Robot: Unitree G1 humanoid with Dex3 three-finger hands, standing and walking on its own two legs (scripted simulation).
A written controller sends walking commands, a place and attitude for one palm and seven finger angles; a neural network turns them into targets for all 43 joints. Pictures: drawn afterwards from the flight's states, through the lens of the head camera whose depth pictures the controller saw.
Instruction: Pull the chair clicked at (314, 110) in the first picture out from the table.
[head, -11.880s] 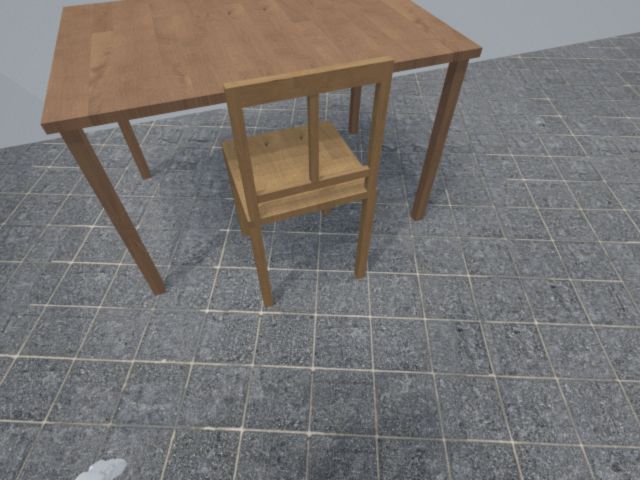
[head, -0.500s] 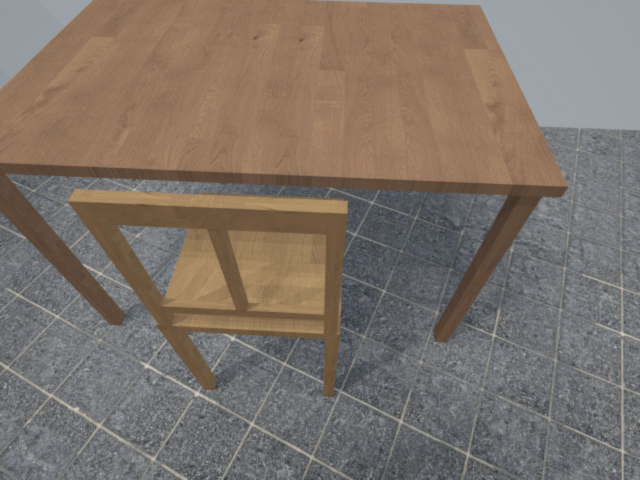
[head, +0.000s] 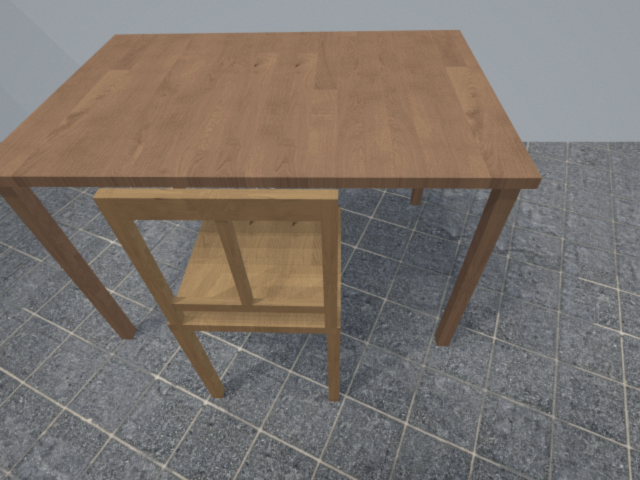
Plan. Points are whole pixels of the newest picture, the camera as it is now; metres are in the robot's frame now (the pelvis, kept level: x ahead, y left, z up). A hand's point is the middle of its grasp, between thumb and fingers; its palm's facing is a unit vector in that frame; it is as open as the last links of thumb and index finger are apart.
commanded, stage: come to a stop and stand still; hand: left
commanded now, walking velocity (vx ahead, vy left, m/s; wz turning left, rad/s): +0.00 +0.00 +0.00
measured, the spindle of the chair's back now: (236, 264) +0.51 +0.19 -0.10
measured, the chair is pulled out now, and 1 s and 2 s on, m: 0.00 0.00 0.00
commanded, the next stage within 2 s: look again from close up in 0.14 s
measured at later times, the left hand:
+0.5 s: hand out of the picture +0.00 +0.15 -0.17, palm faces +0.03 -0.98 -0.20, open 7.3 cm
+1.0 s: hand out of the picture +0.01 +0.15 -0.17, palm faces +0.05 -0.98 -0.21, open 7.3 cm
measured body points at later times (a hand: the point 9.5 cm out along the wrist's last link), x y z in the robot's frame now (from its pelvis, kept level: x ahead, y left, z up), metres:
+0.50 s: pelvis +0.01 -0.01 +0.00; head +0.02 -0.03 +0.45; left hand +0.00 +0.20 -0.16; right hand -0.02 -0.21 -0.17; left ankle -0.04 +0.11 -0.74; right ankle +0.03 -0.13 -0.74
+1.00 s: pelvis +0.02 -0.02 +0.00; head +0.03 -0.03 +0.45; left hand +0.01 +0.20 -0.15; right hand +0.01 -0.23 -0.16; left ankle -0.04 +0.11 -0.74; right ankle +0.03 -0.13 -0.74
